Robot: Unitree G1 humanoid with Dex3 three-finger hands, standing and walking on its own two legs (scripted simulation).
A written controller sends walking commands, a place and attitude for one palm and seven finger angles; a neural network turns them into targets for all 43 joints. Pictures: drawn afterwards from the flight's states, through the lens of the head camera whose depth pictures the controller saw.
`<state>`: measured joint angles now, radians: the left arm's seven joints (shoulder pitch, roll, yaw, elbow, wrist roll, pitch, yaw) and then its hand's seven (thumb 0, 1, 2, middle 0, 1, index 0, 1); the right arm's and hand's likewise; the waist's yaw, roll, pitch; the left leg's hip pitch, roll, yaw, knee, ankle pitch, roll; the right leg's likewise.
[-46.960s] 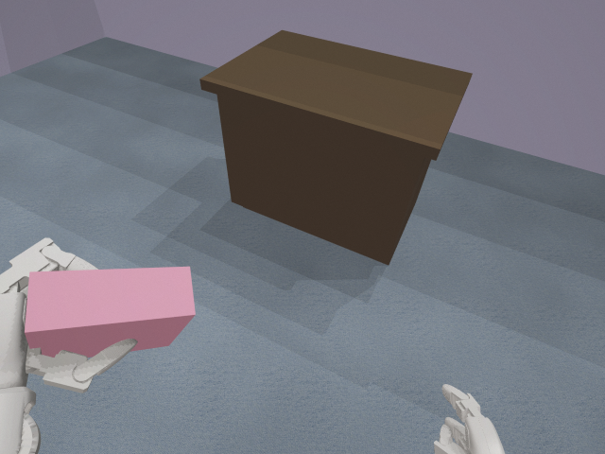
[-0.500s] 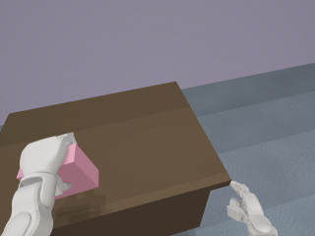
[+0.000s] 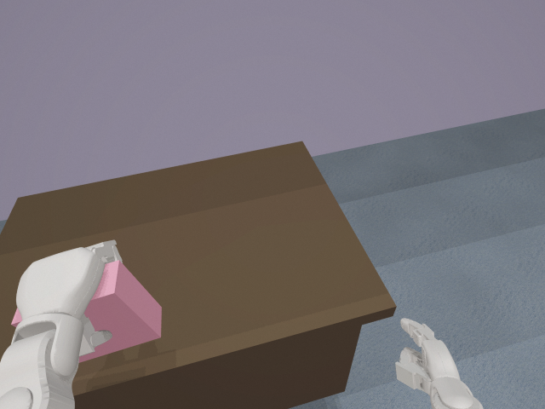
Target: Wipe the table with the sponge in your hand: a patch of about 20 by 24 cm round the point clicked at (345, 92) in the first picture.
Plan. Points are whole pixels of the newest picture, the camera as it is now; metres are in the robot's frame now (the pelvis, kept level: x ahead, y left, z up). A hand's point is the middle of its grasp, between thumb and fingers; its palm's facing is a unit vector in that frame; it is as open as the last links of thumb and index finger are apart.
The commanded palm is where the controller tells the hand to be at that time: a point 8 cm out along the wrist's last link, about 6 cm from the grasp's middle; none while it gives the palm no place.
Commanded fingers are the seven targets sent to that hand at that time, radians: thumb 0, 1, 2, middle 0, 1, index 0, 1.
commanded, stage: bring the sponge back beside the body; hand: left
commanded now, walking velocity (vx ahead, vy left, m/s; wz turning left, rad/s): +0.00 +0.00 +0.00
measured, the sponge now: (106, 321) +0.18 +0.29 +0.05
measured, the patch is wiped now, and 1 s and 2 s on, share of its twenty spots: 1.00 1.00 1.00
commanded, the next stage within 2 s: step back with the hand held close in 0.42 s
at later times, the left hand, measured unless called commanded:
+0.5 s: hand (90, 304) +0.18 +0.28 +0.10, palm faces +0.06 -0.12 -0.99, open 9.6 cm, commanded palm +0.15 +0.28 +0.18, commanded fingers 0.00 0.10 1.30 -1.20 -1.60 -1.20 -1.60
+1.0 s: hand (98, 286) +0.19 +0.25 +0.15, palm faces +0.34 -0.83 -0.44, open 9.6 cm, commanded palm +0.14 +0.29 +0.17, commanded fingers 0.00 0.10 1.30 -1.20 -1.60 -1.20 -1.60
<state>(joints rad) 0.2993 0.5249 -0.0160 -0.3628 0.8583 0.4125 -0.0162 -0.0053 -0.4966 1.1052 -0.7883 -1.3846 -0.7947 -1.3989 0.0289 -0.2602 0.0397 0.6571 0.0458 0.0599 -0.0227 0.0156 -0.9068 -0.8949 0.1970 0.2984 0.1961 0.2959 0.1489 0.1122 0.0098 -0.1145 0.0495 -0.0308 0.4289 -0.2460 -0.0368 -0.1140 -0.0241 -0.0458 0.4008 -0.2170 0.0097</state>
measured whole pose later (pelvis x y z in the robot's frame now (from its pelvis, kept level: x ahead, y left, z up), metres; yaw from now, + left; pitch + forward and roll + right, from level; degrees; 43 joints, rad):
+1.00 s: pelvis -0.03 +0.01 -0.02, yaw -1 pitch +2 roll -1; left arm 0.53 0.42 0.38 -0.57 -0.08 -0.08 0.12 -0.01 -0.50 1.10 -0.78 -1.39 -0.79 -1.40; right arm 0.25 -0.22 0.01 0.58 0.02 -0.01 -0.06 0.02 -0.91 -0.89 0.20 0.30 0.20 0.30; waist 0.00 0.01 -0.01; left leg -0.39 0.05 -0.04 0.66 -0.31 -0.03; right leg -0.37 -0.02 -0.04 0.60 -0.26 0.03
